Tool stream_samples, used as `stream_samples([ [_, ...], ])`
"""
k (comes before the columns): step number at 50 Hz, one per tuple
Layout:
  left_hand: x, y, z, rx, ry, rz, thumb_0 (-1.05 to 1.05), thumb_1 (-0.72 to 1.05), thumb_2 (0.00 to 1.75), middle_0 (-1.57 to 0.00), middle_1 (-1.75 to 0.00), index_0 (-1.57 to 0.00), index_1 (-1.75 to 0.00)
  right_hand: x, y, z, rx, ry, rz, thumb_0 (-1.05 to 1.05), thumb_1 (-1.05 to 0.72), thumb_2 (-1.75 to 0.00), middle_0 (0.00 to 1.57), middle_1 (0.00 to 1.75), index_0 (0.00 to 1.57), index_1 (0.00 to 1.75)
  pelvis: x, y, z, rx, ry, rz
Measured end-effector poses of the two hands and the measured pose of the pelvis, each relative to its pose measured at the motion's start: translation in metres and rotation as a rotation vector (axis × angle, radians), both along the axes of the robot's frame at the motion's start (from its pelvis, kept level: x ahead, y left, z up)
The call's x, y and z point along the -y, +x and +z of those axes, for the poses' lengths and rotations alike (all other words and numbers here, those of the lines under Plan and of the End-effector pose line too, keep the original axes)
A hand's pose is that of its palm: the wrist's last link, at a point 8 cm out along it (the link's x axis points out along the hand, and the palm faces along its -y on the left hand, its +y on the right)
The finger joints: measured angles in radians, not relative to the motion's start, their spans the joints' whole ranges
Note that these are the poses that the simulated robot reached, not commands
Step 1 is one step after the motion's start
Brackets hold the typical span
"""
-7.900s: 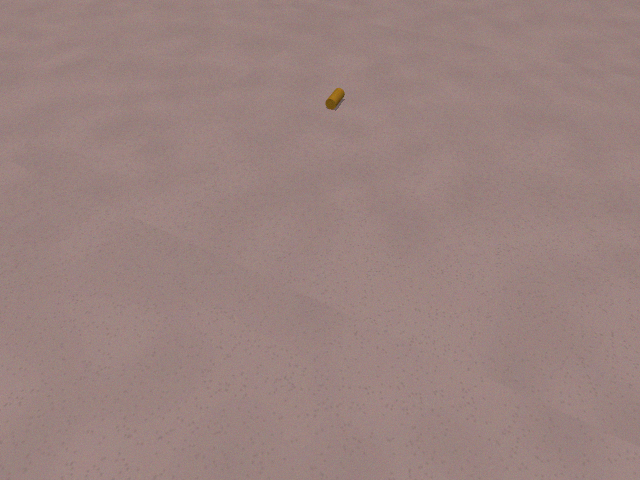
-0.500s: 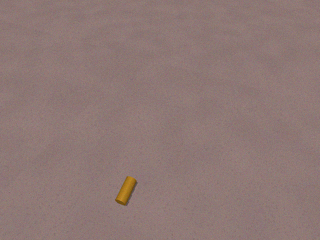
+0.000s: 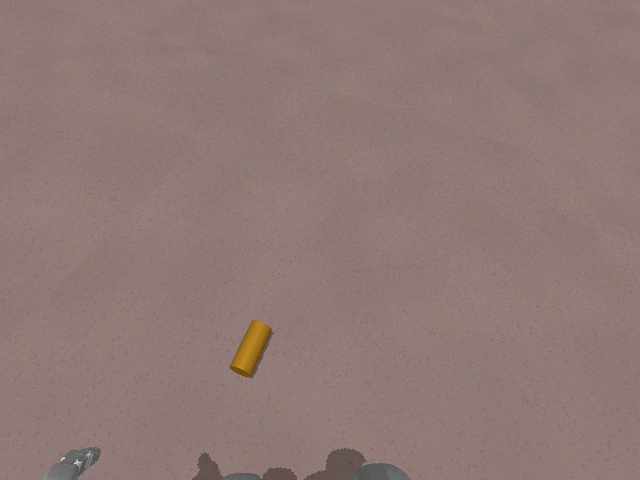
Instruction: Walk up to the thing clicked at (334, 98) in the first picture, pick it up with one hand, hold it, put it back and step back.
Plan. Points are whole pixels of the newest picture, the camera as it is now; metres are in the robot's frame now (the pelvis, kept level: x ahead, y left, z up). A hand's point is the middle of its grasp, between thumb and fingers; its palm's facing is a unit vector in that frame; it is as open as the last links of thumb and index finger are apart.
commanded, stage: walk up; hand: left
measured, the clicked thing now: (251, 348) +0.53 +0.19 -0.72
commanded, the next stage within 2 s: stand in 0.70 s
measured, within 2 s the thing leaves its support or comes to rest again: neither
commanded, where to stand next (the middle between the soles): +0.08 -0.02 m, yaw -3 degrees
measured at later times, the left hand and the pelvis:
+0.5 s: hand out of the picture +0.11 +0.25 -0.14, palm faces -0.05 -0.94 -0.34, open 7.4 cm; pelvis +0.01 -0.01 +0.01, yaw -2 degrees
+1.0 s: hand out of the picture +0.12 +0.24 -0.12, palm faces -0.05 -0.94 -0.33, open 7.4 cm; pelvis +0.01 +0.00 +0.03, yaw -2 degrees
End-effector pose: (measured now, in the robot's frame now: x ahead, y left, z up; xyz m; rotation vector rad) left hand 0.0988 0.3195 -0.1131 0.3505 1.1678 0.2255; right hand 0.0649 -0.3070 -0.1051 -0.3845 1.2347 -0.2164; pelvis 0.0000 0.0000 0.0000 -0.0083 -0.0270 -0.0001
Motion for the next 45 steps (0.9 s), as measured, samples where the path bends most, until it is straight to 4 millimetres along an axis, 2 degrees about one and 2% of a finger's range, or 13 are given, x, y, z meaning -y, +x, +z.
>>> stream_samples([
  [5,0.013,-0.013,-0.004,-0.039,-0.014,-0.037,0.01,0.90,0.89,-0.20,-0.30,-0.20,-0.30,0.011,-0.001,0.000,0.037,-0.009,-0.021,0.00,-0.90,-0.89,0.20,0.30,0.21,0.30,0.003,-0.003,-0.001,0.018,-0.030,-0.022],
  [10,0.021,-0.021,-0.003,-0.041,-0.051,-0.044,0.01,0.90,0.89,-0.20,-0.30,-0.20,-0.30,0.011,-0.001,0.005,0.069,-0.010,-0.029,0.00,-0.90,-0.89,0.20,0.30,0.20,0.30,0.000,0.000,0.002,0.019,0.009,-0.024],
  [20,0.029,-0.006,0.004,-0.007,-0.054,-0.037,0.01,0.90,0.89,-0.20,-0.30,-0.20,-0.30,0.018,0.001,0.009,0.077,0.005,-0.034,0.00,-0.90,-0.89,0.20,0.30,0.20,0.30,0.012,0.010,0.007,0.020,0.002,-0.037],
  [35,0.029,0.031,0.019,0.026,-0.051,-0.049,0.01,0.90,0.89,-0.20,-0.30,-0.20,-0.30,0.009,0.015,0.012,0.071,0.025,-0.041,0.00,-0.90,-0.89,0.20,0.30,0.20,0.30,0.007,0.017,0.017,0.013,0.011,-0.040],
  [40,0.033,0.034,0.021,0.022,-0.060,-0.054,0.01,0.90,0.89,-0.20,-0.30,-0.20,-0.30,0.005,0.018,0.014,0.058,0.035,-0.052,0.00,-0.90,-0.89,0.20,0.30,0.20,0.30,0.005,0.017,0.022,0.015,0.007,-0.036],
  [45,0.034,0.030,0.023,0.011,-0.062,-0.051,0.01,0.90,0.89,-0.20,-0.30,-0.20,-0.30,-0.001,0.023,0.015,0.059,0.049,-0.047,0.00,-0.90,-0.89,0.20,0.30,0.20,0.30,0.003,0.014,0.025,0.018,0.009,-0.034],
])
